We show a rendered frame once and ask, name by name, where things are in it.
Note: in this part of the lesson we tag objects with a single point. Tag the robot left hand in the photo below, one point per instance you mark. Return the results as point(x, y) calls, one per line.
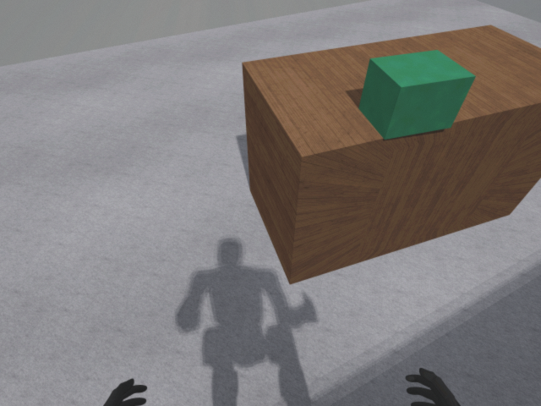
point(123, 391)

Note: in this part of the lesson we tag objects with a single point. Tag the pedestal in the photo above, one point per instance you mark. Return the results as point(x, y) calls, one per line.
point(332, 192)

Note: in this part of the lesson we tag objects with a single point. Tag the robot right hand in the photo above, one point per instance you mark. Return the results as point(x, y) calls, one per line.
point(439, 393)

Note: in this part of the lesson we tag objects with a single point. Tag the carton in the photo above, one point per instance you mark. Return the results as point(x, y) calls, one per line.
point(413, 93)

